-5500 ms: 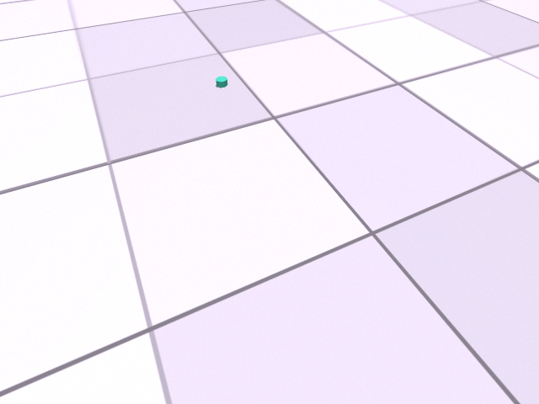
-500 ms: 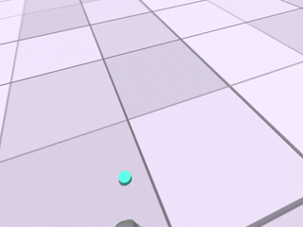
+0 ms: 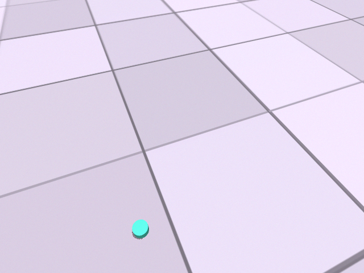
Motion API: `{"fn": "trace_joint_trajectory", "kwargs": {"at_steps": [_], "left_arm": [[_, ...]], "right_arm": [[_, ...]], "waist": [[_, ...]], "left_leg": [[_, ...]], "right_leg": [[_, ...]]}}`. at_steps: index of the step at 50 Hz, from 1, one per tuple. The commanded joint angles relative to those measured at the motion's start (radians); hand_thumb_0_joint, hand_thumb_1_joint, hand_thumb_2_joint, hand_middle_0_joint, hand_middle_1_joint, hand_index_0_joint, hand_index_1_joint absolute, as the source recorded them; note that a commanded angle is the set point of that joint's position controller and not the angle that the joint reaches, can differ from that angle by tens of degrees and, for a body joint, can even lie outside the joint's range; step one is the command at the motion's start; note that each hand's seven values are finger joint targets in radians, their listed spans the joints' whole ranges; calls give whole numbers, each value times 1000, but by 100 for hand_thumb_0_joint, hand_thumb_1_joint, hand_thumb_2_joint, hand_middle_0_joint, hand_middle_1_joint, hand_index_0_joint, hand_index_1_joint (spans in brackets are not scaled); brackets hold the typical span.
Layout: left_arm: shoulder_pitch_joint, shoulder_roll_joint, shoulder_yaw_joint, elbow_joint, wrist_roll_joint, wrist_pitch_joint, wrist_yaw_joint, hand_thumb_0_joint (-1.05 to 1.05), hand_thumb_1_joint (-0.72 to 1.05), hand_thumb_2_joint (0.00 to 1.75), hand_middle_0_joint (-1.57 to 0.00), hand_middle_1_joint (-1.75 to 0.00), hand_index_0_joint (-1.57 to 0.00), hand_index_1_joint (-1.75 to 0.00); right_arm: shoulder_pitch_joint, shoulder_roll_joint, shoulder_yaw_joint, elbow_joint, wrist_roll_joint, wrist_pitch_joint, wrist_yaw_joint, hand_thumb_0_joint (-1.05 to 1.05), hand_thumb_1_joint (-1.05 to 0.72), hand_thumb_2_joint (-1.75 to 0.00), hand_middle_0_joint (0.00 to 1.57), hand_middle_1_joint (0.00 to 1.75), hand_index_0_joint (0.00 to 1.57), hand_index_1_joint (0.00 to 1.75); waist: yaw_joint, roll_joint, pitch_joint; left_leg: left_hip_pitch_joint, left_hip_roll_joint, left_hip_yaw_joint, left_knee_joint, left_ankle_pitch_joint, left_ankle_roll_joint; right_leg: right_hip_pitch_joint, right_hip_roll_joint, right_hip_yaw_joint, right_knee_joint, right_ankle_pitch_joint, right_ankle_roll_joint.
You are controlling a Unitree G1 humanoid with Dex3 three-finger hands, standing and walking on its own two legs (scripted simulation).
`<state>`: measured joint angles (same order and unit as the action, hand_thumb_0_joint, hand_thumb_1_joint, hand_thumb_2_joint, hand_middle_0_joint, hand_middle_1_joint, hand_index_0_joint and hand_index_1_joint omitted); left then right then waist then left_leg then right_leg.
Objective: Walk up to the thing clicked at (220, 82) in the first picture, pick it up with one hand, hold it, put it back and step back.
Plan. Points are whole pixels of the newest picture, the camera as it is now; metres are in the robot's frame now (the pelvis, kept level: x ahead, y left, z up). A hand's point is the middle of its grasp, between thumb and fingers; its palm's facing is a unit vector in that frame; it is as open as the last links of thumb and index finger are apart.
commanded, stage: walk up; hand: left
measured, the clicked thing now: (140, 228) +0.45 +0.23 -0.74
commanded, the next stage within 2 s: stand in 1.08 s
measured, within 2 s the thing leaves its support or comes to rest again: neither
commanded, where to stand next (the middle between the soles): +0.06 -0.01 m, yaw +1 degrees
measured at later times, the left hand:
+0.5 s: hand out of the picture +0.11 +0.25 -0.13, palm faces -0.03 -0.94 -0.33, open 7.4 cm
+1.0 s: hand out of the picture +0.10 +0.25 -0.14, palm faces -0.02 -0.94 -0.33, open 7.4 cm
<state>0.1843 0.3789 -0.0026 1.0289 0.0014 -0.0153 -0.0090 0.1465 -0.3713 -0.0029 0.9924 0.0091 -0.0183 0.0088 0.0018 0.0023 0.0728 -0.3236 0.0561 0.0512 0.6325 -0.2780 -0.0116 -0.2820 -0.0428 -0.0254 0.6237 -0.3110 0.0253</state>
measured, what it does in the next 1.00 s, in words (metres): stands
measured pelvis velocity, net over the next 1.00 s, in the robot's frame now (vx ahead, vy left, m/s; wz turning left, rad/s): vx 0.02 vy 0.00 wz -0.01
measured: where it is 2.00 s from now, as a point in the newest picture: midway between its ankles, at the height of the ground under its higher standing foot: outside the picture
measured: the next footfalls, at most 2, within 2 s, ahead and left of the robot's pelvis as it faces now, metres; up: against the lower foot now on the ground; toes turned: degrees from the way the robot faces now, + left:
none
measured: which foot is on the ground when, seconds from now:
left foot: down 0.00-1.00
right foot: down 0.00-1.00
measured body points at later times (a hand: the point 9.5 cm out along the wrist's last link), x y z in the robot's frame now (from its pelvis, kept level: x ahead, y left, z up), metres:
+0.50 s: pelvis +0.01 +0.00 +0.02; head +0.02 +0.00 +0.47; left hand +0.12 +0.30 -0.11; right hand +0.10 -0.31 -0.11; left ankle +0.04 +0.13 -0.73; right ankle +0.01 -0.14 -0.73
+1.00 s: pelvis +0.02 +0.00 +0.02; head +0.03 +0.00 +0.47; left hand +0.10 +0.30 -0.11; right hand +0.10 -0.30 -0.11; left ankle +0.04 +0.13 -0.73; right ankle +0.01 -0.14 -0.73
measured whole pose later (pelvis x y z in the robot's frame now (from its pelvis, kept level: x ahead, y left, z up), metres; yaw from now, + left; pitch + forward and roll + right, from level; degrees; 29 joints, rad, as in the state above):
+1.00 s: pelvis +0.02 +0.00 +0.02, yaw +0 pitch -2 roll +0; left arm 0.08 0.34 0.00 1.18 0.00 0.01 -0.01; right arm 0.07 -0.34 0.00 1.18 0.00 -0.01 0.01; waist 0.00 0.00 0.04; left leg -0.14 0.04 0.07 0.33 -0.16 -0.01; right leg -0.10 -0.05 -0.02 0.32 -0.19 0.04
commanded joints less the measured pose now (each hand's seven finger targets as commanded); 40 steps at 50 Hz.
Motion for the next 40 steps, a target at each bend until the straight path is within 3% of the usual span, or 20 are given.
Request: {"fn": "trace_joint_trajectory", "kwargs": {"at_steps": [1,4,10,16,24,34,40], "left_arm": [[-38,225,46,-23,-6,-35,16,0,90,90,-20,-30,-20,-30],[-79,219,44,-7,-12,-31,20,0,90,90,-20,-30,-20,-30],[-140,201,36,35,-8,-17,18,0,90,90,-20,-30,-20,-30],[-176,196,36,62,-6,-17,15,0,90,90,-20,-30,-20,-30],[-193,189,39,80,2,-10,8,0,90,90,-20,-30,-20,-30],[-179,182,44,89,5,-8,7,0,90,90,-20,-30,-20,-30],[-170,178,45,92,5,-8,9,0,90,90,-20,-30,-20,-30]], "right_arm": [[-56,-228,-40,-15,2,-35,-11,0,-90,-90,20,30,20,30],[-71,-227,-43,25,3,-33,-15,0,-90,-90,20,30,20,30],[-137,-216,-37,72,-2,-21,-13,0,-90,-90,20,30,20,30],[-159,-205,-29,105,-6,-22,-10,0,-90,-90,20,30,20,30],[-158,-206,-30,125,-14,-21,-9,0,-90,-90,20,30,20,30],[-140,-206,-34,130,-17,-23,-11,0,-90,-90,20,30,20,30],[-125,-200,-35,129,-15,-23,-13,0,-90,-90,20,30,20,30]], "waist": [[5,-43,-143],[-2,-24,-168],[1,-19,-113],[5,-17,-130],[-2,5,-98],[-6,6,-108],[-6,-3,-128]], "left_leg": [[120,92,-112,-126,248,71],[171,83,-88,-144,324,56],[169,88,-94,-240,215,48],[214,87,-81,-293,250,34],[197,81,-84,-356,119,24],[204,82,-89,-364,133,25],[226,84,-85,-351,208,26]], "right_leg": [[74,-83,100,-145,290,-73],[98,-94,86,-143,385,-74],[106,-89,81,-235,250,-56],[150,-95,84,-293,271,-44],[149,-91,87,-351,173,-41],[159,-87,79,-359,189,-37],[172,-90,76,-352,234,-35]]}}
